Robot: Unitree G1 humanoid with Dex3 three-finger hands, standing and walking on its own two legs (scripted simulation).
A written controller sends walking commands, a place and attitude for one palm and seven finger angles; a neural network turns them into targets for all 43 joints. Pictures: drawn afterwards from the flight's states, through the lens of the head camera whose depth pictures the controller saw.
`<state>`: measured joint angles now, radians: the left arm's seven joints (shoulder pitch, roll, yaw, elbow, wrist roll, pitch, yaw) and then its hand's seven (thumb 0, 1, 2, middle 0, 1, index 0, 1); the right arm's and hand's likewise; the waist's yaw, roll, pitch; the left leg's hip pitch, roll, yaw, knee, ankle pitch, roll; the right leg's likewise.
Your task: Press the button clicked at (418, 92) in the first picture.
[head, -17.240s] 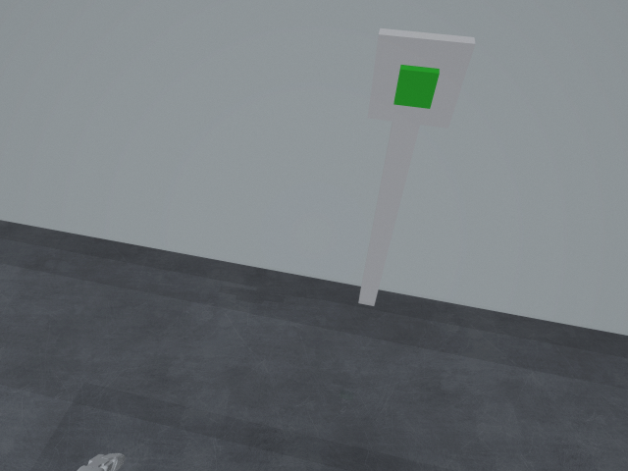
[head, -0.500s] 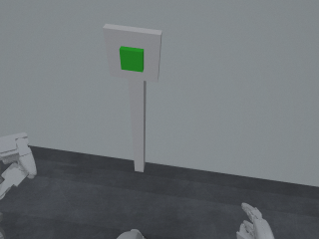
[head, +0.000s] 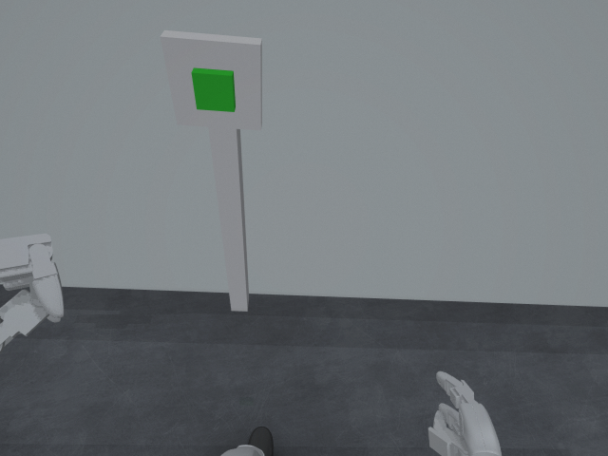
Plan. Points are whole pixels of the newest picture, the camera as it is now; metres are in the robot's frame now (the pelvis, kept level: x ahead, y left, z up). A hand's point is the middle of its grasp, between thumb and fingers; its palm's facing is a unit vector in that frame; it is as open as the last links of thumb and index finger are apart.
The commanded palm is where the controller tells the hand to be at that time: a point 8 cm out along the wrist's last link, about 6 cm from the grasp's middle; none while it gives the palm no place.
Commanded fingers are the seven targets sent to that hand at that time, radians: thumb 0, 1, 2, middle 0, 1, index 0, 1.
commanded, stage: stop stepping back and stand still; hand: left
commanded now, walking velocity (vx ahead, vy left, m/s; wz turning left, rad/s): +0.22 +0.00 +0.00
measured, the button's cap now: (214, 89) +0.70 +0.20 +0.13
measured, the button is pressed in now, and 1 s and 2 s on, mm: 0 0 0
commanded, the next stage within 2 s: let the arm hang, fingers relaxed in 1.80 s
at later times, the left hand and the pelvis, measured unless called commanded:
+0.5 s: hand out of the picture +0.07 +0.23 +0.19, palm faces +0.36 -0.78 -0.51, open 3.1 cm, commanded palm +0.02 +0.28 +0.20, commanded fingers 0.00 0.90 0.90 -1.30 -1.50 -1.30 -1.50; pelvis -0.10 -0.01 +0.01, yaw +2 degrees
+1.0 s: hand out of the picture +0.10 +0.27 +0.18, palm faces +0.41 -0.78 -0.48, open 3.1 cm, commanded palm +0.03 +0.30 +0.20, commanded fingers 0.00 0.90 0.90 -1.30 -1.50 -1.30 -1.50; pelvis -0.08 +0.02 +0.02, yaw +4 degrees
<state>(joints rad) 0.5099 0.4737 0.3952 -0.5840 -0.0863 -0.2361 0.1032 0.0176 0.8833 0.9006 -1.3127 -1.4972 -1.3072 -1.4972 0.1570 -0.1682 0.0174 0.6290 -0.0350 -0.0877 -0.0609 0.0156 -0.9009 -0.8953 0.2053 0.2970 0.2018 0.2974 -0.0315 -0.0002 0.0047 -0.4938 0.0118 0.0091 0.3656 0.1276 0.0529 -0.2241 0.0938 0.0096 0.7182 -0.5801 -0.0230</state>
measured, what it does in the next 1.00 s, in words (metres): steps on the spot: left foot, then left foot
